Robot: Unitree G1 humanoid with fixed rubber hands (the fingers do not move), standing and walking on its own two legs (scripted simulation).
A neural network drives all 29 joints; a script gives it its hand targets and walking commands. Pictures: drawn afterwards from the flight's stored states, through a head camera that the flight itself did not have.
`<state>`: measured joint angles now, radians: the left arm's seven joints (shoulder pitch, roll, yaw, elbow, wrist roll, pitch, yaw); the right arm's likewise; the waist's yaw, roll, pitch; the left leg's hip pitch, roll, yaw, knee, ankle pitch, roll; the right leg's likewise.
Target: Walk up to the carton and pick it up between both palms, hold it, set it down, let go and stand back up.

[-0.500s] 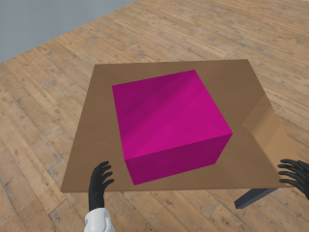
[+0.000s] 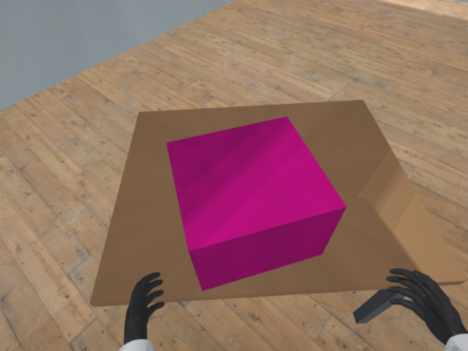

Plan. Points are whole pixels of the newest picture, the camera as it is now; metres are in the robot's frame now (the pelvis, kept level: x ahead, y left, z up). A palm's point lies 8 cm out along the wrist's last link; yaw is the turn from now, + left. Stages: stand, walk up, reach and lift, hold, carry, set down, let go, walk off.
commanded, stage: set down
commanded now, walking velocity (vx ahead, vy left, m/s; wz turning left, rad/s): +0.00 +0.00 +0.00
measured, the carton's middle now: (246, 200) +0.45 -0.01 -0.09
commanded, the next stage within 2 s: let go in 0.82 s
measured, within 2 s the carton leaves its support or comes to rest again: neither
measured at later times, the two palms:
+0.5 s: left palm (117, 339) +0.16 +0.22 -0.06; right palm (413, 330) +0.15 -0.26 -0.04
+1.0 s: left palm (110, 340) +0.16 +0.24 -0.07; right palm (382, 327) +0.16 -0.22 -0.05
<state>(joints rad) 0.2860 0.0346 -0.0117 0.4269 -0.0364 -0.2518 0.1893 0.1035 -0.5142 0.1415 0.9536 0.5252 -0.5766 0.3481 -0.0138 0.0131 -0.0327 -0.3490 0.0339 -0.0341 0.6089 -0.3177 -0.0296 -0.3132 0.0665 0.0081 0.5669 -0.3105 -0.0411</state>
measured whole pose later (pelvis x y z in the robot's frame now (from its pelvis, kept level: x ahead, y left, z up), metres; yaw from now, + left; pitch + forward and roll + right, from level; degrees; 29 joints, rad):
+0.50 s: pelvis +0.00 +0.02 +0.01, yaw +0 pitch +0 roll -1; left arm 0.26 0.12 0.02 0.52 -0.02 -0.09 0.11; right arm 0.16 -0.36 0.04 0.86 0.29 -0.38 0.22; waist -0.01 -0.03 -0.02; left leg -0.22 0.02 -0.02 0.49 -0.27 -0.01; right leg -0.18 0.04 0.02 0.43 -0.25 -0.02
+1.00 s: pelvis +0.01 +0.02 +0.02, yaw -1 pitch -3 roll +0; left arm 0.25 0.16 0.05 0.50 0.02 0.09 0.03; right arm 0.17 -0.21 -0.03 0.76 0.03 -0.24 0.08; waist 0.00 -0.03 0.06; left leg -0.07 0.01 0.01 0.37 -0.23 0.00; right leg -0.05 0.03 0.03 0.33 -0.22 -0.01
